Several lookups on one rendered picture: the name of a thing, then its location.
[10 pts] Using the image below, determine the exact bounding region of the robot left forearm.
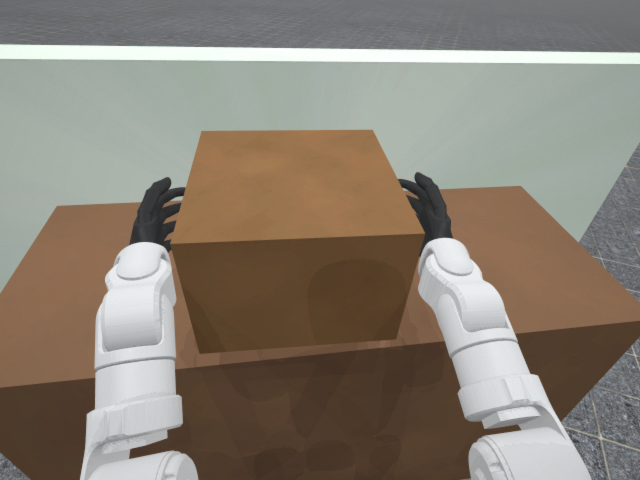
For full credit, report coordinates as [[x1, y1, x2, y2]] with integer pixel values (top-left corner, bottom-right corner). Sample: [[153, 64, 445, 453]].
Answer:
[[80, 242, 183, 480]]

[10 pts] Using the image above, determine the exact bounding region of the robot right forearm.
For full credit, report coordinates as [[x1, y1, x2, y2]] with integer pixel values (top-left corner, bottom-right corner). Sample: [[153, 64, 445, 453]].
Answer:
[[418, 238, 592, 480]]

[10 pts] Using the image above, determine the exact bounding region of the carton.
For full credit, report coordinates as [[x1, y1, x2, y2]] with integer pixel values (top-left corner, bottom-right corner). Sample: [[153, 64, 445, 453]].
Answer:
[[170, 130, 425, 354]]

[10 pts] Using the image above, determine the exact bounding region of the robot left hand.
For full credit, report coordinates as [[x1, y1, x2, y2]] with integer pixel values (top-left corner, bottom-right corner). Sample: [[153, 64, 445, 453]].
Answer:
[[129, 177, 186, 253]]

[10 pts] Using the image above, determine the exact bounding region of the pedestal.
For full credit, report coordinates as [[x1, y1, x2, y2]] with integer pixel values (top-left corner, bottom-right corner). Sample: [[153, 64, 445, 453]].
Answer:
[[0, 186, 640, 480]]

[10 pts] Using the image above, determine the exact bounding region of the right robot upper arm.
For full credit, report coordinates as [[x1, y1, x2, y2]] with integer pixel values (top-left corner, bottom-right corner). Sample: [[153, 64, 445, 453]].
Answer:
[[468, 427, 589, 480]]

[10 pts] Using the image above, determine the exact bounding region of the left robot upper arm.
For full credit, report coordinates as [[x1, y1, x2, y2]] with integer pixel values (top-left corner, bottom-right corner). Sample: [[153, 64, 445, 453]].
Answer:
[[88, 451, 198, 480]]

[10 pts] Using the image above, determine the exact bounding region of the robot right hand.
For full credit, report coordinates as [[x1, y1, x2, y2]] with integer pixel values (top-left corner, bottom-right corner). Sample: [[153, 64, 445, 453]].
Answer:
[[398, 172, 453, 257]]

